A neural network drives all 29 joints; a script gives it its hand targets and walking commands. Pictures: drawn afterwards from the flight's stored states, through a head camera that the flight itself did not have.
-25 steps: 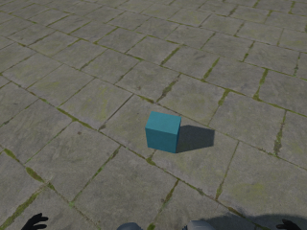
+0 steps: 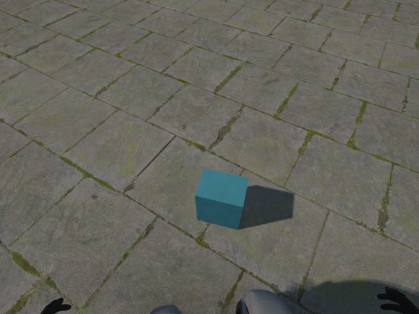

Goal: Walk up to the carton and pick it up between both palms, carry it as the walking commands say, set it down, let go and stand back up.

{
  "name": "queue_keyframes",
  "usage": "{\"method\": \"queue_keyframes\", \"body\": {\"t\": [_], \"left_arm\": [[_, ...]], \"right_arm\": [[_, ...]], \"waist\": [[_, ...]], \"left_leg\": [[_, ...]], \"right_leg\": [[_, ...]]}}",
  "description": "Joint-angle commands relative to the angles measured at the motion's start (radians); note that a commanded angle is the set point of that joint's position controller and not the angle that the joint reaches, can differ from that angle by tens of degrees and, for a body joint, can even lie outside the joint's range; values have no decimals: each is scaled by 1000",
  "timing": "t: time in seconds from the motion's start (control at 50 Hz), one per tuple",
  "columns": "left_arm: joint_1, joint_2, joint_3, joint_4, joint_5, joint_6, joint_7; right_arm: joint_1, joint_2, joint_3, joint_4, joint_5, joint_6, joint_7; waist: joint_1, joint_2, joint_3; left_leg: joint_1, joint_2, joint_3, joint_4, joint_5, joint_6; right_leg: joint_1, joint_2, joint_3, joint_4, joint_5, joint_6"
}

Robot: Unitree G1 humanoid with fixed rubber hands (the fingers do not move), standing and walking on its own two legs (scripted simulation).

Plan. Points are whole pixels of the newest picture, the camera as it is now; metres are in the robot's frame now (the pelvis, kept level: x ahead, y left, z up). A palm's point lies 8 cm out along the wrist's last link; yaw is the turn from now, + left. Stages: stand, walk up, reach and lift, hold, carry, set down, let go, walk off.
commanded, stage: walk up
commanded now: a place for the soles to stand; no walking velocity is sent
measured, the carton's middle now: (221, 200) +0.64 -0.07 -0.62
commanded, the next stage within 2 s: none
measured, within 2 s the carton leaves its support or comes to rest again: neither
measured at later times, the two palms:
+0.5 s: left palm (47, 302) +0.16 +0.32 -0.07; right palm (386, 285) +0.15 -0.33 -0.07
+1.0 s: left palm (59, 242) +0.27 +0.32 -0.05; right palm (394, 291) +0.14 -0.35 -0.09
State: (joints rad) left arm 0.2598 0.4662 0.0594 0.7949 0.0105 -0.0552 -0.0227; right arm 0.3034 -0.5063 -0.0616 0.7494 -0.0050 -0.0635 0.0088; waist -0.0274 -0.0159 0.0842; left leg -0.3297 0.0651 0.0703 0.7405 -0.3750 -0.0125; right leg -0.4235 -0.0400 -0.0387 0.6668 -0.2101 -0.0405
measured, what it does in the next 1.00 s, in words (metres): walks ahead: right foot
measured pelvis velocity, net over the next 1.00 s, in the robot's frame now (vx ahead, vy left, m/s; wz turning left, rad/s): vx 0.12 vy -0.01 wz -0.11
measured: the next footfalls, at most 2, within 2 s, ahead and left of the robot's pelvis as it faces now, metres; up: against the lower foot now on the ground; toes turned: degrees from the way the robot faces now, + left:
right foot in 0.94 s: +0.23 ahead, -0.08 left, +0.00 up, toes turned -17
left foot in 1.30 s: +0.36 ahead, +0.15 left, +0.00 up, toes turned -27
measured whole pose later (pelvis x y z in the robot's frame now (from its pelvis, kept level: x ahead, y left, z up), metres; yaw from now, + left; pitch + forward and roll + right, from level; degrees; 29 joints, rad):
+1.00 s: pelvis +0.12 -0.01 +0.01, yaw -6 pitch -2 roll -1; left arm 0.22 0.47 0.07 0.84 0.00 -0.10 -0.01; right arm 0.29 -0.48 -0.08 0.82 -0.02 -0.02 0.04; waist -0.03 0.06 0.07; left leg -0.19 0.05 0.02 0.91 -0.49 0.02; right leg -0.34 0.03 -0.05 0.64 -0.23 -0.04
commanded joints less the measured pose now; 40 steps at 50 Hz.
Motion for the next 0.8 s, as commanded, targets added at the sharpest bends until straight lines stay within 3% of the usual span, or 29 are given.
{"method": "queue_keyframes", "body": {"t": [0.0, 0.02, 0.04, 0.08, 0.1, 0.12, 0.14, 0.22, 0.54, 0.56, 0.58, 0.62, 0.68, 0.72, 0.74, 0.76, 0.78], "left_arm": [[26, 239, 55, -36, 2, -18, 17], [-1, 248, 54, -26, -7, -13, 16], [-41, 239, 44, -19, -6, -9, 20], [-119, 191, 16, -6, -14, 6, 19], [-129, 162, 4, 2, -20, 11, 16], [-123, 155, 2, 18, -22, 12, 16], [-124, 159, 5, 37, -23, 12, 16], [-174, 159, -2, 90, -22, 13, 19], [-294, 123, -28, 271, -12, 26, 12], [-186, 211, 18, 213, -2, 10, -3], [-176, 228, 31, 214, 6, 8, -6], [-141, 219, 43, 180, 6, 4, -4], [-99, 226, 55, 147, 12, -4, 0], [-93, 225, 55, 121, 11, -5, 0], [-103, 216, 50, 104, 9, -5, 0], [-135, 193, 41, 80, 4, -6, -2], [-169, 154, 27, 57, -2, -7, -3]], "right_arm": [[4, -65, 4, -48, 19, 7, -12], [-16, -120, -12, -12, 22, 18, -24], [7, -126, -16, 14, 19, 17, -28], [27, -133, -17, 70, 7, 5, -28], [-9, -156, -18, 79, -3, -3, -26], [-48, -169, -17, 90, -4, -8, -22], [-72, -161, -11, 103, 2, -8, -21], [-115, -125, 5, 161, 11, -1, -25], [-297, -100, 33, 320, 4, 20, -12], [-256, -177, -23, 249, -19, 14, 14], [-248, -169, -27, 239, -24, 19, 24], [-253, -128, -35, 188, -26, 29, 36], [-242, -117, -53, 130, -33, 29, 41], [-213, -124, -61, 109, -29, 26, 44], [-191, -136, -65, 102, -29, 22, 42], [-144, -157, -71, 101, -30, 16, 37], [-87, -188, -79, 103, -29, 9, 31]], "waist": [[30, -119, -154], [42, -102, -149], [25, -114, -141], [-4, -116, -118], [12, -72, -104], [33, -33, -111], [40, -37, -126], [33, -33, -148], [37, 34, -108], [21, 92, -162], [12, 67, -119], [15, 0, -27], [15, -42, -39], [1, -41, -36], [-13, -11, -23], [-43, 48, -10], [-68, 144, 6]], "left_leg": [[-152, -15, -23, 90, -21, 41], [-86, -19, -51, 113, -184, 42], [-60, -9, -63, 55, -156, 48], [47, -4, -70, -143, 26, 50], [41, 35, -127, -188, 86, 55], [28, 63, -158, -199, 160, 66], [20, 70, -153, -193, 202, 72], [49, 37, -105, -197, 276, 53], [162, 82, -129, -447, 210, 28], [240, 32, -54, -358, -163, 66], [184, 40, -89, -337, -311, 92], [109, 47, -121, -304, -294, 105], [90, 6, -90, -240, -195, 81], [96, 4, -118, -262, -192, 89], [132, 28, -159, -305, -215, 104], [222, 77, -222, -376, -269, 127], [355, 148, -340, -479, -362, 168]], "right_leg": [[215, -279, 420, -246, 53, -148], [143, -309, 443, -253, 32, -216], [127, -285, 397, -219, 51, -206], [61, -186, 227, -153, 81, -107], [57, -130, 160, -111, 78, -60], [99, -92, 119, -81, 94, -38], [149, -87, 105, -78, 117, -36], [210, -122, 121, -108, 237, -57], [275, -97, 97, -327, 126, 7], [228, -57, 144, -312, -232, -19], [177, -74, 193, -299, -376, -28], [114, -84, 256, -295, -402, -51], [122, -99, 355, -349, -395, -69], [107, -91, 378, -333, -392, -77], [54, -71, 350, -280, -360, -72], [-53, -25, 273, -172, -305, -47], [-213, 59, 142, -9, -234, -4]]}}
